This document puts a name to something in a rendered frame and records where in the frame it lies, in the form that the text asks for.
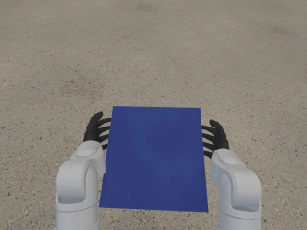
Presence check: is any robot right hand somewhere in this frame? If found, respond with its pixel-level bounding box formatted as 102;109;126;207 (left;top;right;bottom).
201;119;229;159

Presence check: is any robot left hand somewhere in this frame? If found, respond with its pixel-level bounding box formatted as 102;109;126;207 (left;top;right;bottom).
83;111;112;150

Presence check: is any robot left forearm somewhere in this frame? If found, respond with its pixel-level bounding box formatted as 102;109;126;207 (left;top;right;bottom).
53;140;106;230

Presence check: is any robot right forearm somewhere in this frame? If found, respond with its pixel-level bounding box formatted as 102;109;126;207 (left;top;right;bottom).
209;148;262;230

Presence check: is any carton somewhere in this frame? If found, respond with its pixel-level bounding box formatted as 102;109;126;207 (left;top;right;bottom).
99;106;209;213

